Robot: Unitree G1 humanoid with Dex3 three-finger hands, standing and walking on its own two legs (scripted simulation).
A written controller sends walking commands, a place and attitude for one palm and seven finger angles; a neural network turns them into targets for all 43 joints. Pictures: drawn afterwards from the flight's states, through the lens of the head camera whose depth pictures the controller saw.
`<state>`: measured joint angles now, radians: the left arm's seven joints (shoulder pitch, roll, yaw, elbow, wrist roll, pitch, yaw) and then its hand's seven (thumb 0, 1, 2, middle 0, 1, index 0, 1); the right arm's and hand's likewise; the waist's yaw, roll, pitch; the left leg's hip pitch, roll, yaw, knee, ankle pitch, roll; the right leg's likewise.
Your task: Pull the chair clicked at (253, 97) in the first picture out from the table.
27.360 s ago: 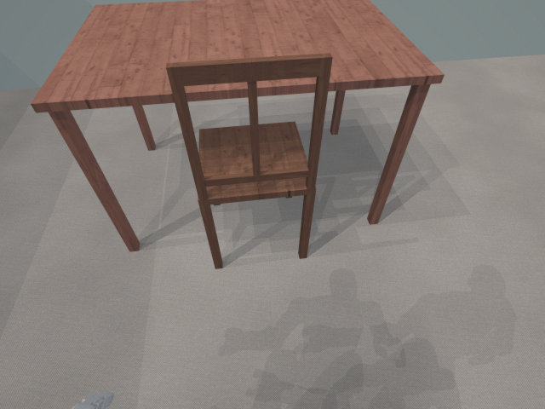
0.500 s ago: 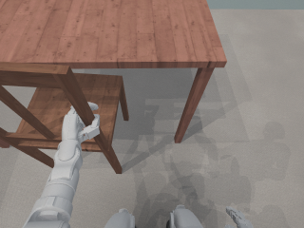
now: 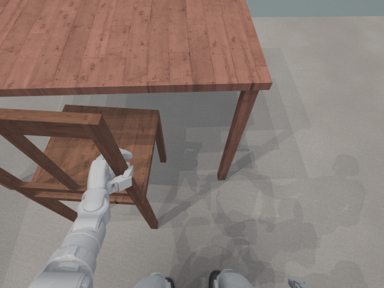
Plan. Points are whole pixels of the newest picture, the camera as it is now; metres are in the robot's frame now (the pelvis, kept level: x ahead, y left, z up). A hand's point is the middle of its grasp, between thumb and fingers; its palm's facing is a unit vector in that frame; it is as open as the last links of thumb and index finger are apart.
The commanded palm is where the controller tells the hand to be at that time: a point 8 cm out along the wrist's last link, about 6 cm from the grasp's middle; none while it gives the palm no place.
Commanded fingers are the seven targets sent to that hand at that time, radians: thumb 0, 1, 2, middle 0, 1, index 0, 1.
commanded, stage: step backward, pulling the chair out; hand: left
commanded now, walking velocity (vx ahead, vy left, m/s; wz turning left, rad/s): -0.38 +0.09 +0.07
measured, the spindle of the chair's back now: (48, 165) +0.39 +0.36 -0.07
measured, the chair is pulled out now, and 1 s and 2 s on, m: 0.08 0.19 0.34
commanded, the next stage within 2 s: none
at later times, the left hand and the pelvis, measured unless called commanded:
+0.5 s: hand (130, 210) +0.28 +0.14 -0.06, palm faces +0.02 -0.98 -0.18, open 5.9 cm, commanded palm +0.28 +0.19 -0.05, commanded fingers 0.00 0.90 0.90 -0.50 -1.45 -0.50 -1.45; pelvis -0.06 +0.00 +0.00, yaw +0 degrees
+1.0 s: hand (134, 224) +0.25 +0.13 -0.06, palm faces +0.01 -0.98 -0.19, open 6.0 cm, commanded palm +0.23 +0.18 -0.05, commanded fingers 0.00 0.90 0.90 -0.50 -1.45 -0.50 -1.45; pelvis -0.11 -0.01 +0.00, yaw +3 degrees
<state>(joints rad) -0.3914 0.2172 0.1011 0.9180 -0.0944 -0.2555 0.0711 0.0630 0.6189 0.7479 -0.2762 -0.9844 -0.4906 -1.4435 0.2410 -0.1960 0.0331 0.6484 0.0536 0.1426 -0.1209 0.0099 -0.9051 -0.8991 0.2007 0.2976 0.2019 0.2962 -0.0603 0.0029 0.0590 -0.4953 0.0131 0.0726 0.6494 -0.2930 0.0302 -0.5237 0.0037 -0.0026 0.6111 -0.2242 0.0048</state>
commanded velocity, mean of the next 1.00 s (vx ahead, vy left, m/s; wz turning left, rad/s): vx -0.38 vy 0.01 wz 0.03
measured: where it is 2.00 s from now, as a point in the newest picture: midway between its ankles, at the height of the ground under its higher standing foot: outside the picture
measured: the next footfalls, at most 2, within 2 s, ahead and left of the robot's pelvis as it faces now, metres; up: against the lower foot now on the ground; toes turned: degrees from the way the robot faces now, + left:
left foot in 0.80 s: -0.09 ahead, +0.13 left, +0.00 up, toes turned +3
right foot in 1.32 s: -0.06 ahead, -0.11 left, +0.00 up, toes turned +1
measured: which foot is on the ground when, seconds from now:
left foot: down 0.00-0.62, up 0.64-0.78, down 0.80-1.00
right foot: down 0.00-1.00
